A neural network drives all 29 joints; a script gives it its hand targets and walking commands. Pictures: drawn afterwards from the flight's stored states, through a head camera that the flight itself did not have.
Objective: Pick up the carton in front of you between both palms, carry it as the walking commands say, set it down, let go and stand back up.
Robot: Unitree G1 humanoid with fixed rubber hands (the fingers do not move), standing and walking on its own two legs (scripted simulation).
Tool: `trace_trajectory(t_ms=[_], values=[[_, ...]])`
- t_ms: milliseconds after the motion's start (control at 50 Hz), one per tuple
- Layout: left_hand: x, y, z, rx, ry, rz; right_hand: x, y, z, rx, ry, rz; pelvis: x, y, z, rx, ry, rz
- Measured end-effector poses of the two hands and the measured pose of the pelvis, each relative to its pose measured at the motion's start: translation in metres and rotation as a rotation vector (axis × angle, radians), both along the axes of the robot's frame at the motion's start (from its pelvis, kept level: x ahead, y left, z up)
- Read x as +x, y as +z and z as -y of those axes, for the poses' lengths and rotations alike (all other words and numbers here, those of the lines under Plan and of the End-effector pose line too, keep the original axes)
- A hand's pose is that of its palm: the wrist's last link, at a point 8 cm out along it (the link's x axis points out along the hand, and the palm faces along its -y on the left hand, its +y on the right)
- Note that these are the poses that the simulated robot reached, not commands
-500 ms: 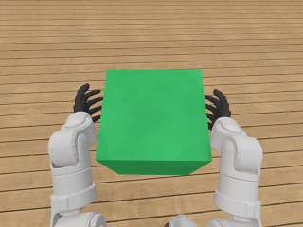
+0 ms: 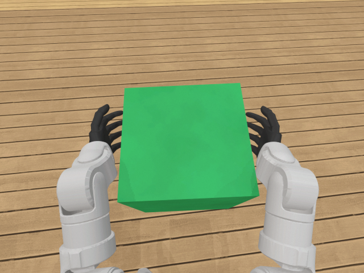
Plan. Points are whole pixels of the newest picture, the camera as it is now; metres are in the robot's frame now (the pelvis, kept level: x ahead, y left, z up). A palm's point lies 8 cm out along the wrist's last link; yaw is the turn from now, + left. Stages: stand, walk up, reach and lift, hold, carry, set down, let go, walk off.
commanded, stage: carry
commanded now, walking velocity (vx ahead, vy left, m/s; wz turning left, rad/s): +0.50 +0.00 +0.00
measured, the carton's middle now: (185, 158) +0.36 -0.01 +0.07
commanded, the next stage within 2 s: none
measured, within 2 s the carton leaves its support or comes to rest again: neither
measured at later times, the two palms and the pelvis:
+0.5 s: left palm (120, 50) +0.63 +0.15 +0.17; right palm (235, 46) +0.66 -0.16 +0.16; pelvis +0.31 -0.04 +0.05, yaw +1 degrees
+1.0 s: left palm out of the picture +0.96 +0.14 +0.22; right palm out of the picture +0.93 -0.17 +0.23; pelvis +0.61 +0.00 +0.09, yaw +0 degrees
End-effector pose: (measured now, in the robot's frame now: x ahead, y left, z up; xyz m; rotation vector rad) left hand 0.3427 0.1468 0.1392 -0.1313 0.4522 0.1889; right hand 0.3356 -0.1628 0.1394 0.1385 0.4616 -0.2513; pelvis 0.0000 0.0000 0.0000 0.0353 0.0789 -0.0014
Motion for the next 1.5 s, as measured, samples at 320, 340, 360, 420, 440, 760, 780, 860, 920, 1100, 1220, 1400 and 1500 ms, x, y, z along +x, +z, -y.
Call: trace_trajectory(t_ms=[320, 340, 360, 420, 440, 760, 780, 860, 920, 1100, 1220, 1400, 1500], values=[[0.203, 0.045, 0.002, -0.007, 0.044, -0.017, 0.201, 0.050, 0.001, 0.017, 0.031, -0.004, 0.201, 0.038, 0.011, -0.039, 0.014, -0.018], [0.216, 0.045, 0.002, -0.004, 0.053, -0.019, 0.218, 0.048, 0.001, 0.018, 0.044, -0.006, 0.216, 0.035, 0.015, -0.045, 0.017, -0.014], [0.228, 0.045, 0.002, -0.002, 0.065, -0.021, 0.234, 0.045, 0.000, 0.019, 0.060, -0.008, 0.232, 0.032, 0.020, -0.048, 0.023, -0.006], [0.257, 0.036, 0.000, -0.015, 0.098, -0.069, 0.280, 0.032, -0.003, 0.009, 0.100, -0.059, 0.270, 0.032, 0.031, -0.063, 0.029, 0.007], [0.265, 0.033, 0.000, -0.030, 0.100, -0.093, 0.292, 0.028, -0.003, 0.008, 0.103, -0.085, 0.280, 0.035, 0.033, -0.059, 0.027, 0.007], [0.468, 0.069, 0.003, -0.023, 0.031, -0.007, 0.478, 0.067, 0.003, 0.004, 0.019, 0.000, 0.473, 0.060, 0.011, -0.013, 0.007, -0.009], [0.484, 0.067, 0.002, -0.011, 0.022, -0.011, 0.489, 0.067, 0.003, 0.003, 0.008, -0.003, 0.487, 0.058, 0.007, -0.002, 0.000, -0.003], [0.538, 0.062, 0.005, 0.006, -0.004, -0.087, 0.520, 0.063, 0.004, 0.045, -0.013, -0.075, 0.531, 0.071, -0.002, -0.016, 0.005, -0.003], [0.573, 0.066, 0.010, -0.029, -0.008, -0.106, 0.547, 0.068, 0.008, 0.036, -0.039, -0.094, 0.562, 0.083, -0.003, -0.025, 0.005, -0.010], [0.680, 0.100, 0.011, -0.001, 0.047, -0.018, 0.675, 0.104, 0.008, 0.022, 0.017, -0.003, 0.677, 0.092, 0.017, -0.036, 0.011, -0.018], [0.738, 0.092, 0.008, -0.025, 0.095, -0.087, 0.764, 0.088, 0.004, 0.003, 0.094, -0.076, 0.753, 0.091, 0.039, -0.053, 0.024, 0.005], [0.834, 0.113, 0.007, -0.033, 0.103, -0.072, 0.863, 0.105, 0.004, 0.045, 0.065, -0.062, 0.848, 0.118, 0.037, -0.031, 0.019, -0.013], [0.910, 0.128, 0.010, -0.024, 0.049, -0.021, 0.925, 0.123, 0.008, 0.012, 0.028, -0.008, 0.917, 0.119, 0.023, -0.024, 0.011, -0.015]])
